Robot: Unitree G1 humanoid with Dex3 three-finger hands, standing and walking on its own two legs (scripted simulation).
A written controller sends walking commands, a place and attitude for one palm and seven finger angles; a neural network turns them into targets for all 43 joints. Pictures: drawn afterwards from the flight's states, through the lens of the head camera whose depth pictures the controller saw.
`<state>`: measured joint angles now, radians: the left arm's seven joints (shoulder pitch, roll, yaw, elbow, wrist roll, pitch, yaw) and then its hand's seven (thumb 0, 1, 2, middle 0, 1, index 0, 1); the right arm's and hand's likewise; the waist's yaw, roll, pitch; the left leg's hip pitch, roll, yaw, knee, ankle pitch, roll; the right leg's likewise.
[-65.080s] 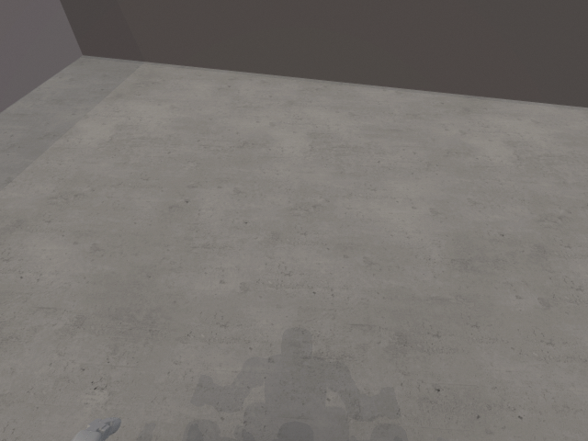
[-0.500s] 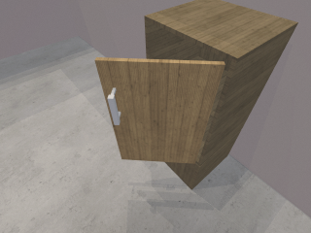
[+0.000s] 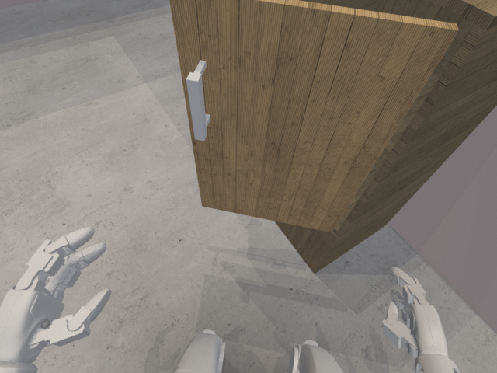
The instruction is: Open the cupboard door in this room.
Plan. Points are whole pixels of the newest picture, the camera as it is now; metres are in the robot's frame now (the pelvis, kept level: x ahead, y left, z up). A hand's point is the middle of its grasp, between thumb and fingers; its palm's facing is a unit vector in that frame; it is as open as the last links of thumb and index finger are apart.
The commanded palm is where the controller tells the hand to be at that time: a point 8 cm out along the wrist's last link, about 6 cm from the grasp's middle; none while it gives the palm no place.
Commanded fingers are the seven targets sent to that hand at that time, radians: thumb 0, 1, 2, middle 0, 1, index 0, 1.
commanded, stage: raise the hand with hooked fingers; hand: left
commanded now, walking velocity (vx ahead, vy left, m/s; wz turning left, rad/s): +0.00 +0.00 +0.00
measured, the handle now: (201, 102) +0.53 +0.16 +0.11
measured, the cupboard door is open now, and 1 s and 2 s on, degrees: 46 46 46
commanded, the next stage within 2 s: move the hooked fingers beside the handle in 1.56 s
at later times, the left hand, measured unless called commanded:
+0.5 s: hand (73, 268) +0.22 +0.27 +0.07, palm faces -0.09 -0.99 -0.06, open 12.3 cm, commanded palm +0.20 +0.33 +0.09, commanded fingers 0.00 -0.34 0.37 -0.29 -1.10 -0.29 -1.10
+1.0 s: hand (60, 200) +0.29 +0.30 +0.12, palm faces -0.02 -1.00 -0.06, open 13.9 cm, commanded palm +0.27 +0.34 +0.12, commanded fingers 0.00 -0.50 0.30 -0.30 -1.20 -0.30 -1.20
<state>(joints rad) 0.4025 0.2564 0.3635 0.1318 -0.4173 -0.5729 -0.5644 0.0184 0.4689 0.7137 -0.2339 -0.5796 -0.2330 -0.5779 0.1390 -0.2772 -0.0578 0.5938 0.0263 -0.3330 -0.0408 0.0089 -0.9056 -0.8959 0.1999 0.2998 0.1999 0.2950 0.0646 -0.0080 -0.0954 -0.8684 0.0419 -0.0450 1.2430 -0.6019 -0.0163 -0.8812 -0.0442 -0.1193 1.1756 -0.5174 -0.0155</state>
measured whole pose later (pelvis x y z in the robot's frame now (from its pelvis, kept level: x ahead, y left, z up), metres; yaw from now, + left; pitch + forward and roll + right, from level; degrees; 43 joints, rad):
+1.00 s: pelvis +0.01 +0.03 +0.04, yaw -1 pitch +11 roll -3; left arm 0.01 0.43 0.44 0.32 -0.36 -0.24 -0.53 -0.01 -0.49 0.30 -0.30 -1.20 -0.30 -1.19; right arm 0.28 -0.28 0.04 0.55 0.04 -0.23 -0.08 0.01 -0.90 -0.90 0.20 0.30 0.20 0.30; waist 0.00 0.02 -0.09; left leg -0.69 0.02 0.00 0.99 -0.50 0.03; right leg -0.70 -0.05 -0.08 0.91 -0.40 0.02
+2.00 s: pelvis +0.01 +0.02 +0.05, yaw -1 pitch +12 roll -2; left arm -0.21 0.44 0.41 0.56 -0.32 -0.27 -0.55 -0.01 -0.50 0.30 -0.30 -1.20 -0.30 -1.20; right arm 0.30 -0.28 0.04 0.57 0.04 -0.18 -0.09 0.01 -0.90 -0.90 0.20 0.30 0.20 0.30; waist -0.03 0.01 -0.09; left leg -0.69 0.03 0.01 0.95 -0.47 0.01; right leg -0.71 -0.04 -0.07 0.88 -0.37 0.01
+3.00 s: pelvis +0.01 +0.01 +0.04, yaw -2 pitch +16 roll -1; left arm -0.61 0.49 0.42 0.96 -0.19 -0.36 -0.43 -0.01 -0.50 0.30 -0.30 -1.20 -0.30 -1.20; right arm 0.33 -0.28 0.02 0.62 0.03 -0.03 -0.07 0.01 -0.91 -0.90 0.20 0.30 0.20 0.30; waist -0.10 0.01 -0.09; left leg -0.78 0.04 0.01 0.97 -0.47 0.00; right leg -0.82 -0.03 -0.06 0.92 -0.38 0.00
